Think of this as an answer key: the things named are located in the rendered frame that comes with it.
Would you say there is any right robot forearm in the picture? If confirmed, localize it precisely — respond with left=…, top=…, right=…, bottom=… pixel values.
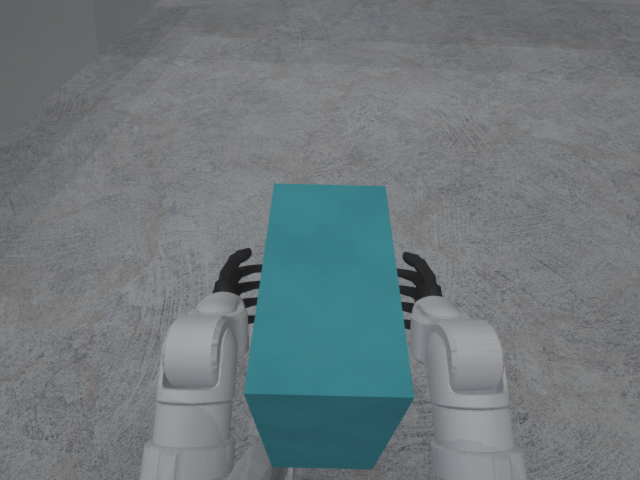
left=409, top=296, right=527, bottom=480

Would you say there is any robot right hand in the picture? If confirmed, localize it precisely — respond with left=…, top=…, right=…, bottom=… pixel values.
left=397, top=252, right=443, bottom=330

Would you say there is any left robot forearm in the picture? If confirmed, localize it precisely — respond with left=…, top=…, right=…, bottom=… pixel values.
left=139, top=292, right=249, bottom=480

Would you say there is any robot left thigh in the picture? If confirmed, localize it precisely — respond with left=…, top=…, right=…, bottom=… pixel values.
left=227, top=441, right=296, bottom=480

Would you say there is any robot left hand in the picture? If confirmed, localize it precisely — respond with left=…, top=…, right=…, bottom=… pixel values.
left=212, top=248, right=262, bottom=324

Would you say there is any carton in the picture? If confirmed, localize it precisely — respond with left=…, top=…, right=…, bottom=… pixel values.
left=244, top=184, right=414, bottom=469

